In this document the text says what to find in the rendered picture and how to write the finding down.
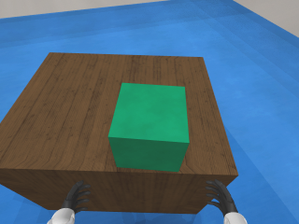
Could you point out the robot left forearm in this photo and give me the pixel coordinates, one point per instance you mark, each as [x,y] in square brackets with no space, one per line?
[63,216]

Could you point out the left robot hand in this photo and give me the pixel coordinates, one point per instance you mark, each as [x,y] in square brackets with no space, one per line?
[71,199]

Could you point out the pedestal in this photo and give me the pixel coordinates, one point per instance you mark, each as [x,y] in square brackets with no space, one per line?
[56,134]

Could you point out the robot right forearm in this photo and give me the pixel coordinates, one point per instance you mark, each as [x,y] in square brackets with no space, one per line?
[234,218]

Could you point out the carton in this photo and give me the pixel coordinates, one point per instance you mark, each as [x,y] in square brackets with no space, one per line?
[149,129]

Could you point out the right robot hand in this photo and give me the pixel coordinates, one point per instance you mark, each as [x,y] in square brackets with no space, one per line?
[226,203]

